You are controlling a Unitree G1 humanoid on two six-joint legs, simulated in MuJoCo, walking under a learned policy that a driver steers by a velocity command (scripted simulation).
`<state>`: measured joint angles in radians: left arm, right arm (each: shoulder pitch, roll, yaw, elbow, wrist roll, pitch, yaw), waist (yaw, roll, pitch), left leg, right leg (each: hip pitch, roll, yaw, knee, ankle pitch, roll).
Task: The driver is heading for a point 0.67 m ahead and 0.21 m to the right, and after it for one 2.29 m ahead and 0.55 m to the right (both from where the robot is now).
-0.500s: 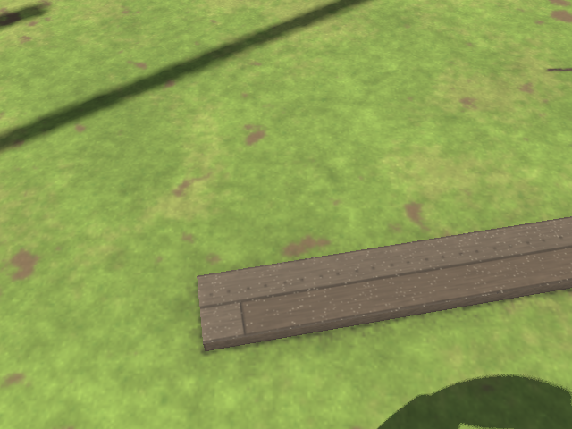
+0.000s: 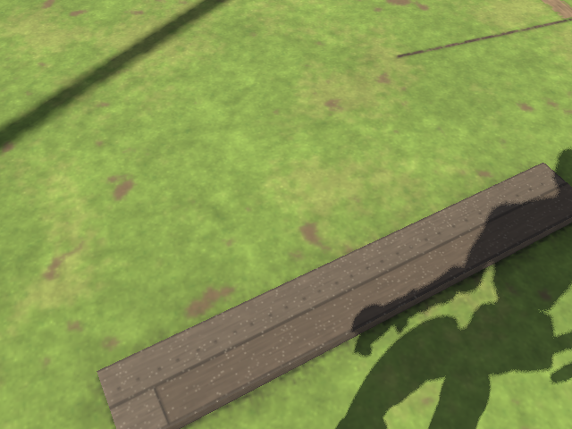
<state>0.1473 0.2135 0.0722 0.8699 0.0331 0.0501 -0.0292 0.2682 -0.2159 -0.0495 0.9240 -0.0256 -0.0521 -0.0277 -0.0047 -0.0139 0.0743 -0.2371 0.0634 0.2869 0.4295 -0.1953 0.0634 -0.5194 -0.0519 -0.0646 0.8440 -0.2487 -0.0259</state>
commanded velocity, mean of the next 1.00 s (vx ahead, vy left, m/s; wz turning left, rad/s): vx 0.02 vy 0.00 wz -0.48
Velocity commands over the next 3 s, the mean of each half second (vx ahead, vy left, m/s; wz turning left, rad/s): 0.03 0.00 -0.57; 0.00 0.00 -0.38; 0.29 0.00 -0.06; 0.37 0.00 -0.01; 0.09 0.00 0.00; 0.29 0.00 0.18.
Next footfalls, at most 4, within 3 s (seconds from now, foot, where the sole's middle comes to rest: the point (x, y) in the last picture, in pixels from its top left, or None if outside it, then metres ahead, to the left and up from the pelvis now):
0.12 right None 0.07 -0.12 -0.78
0.64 left None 0.09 0.08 -0.78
1.02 right None -0.04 -0.10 -0.78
1.38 left None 0.18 0.05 -0.78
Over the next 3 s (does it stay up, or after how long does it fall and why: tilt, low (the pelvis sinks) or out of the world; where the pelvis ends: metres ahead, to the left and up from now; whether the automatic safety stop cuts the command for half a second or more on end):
stays up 0.49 -0.27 0.00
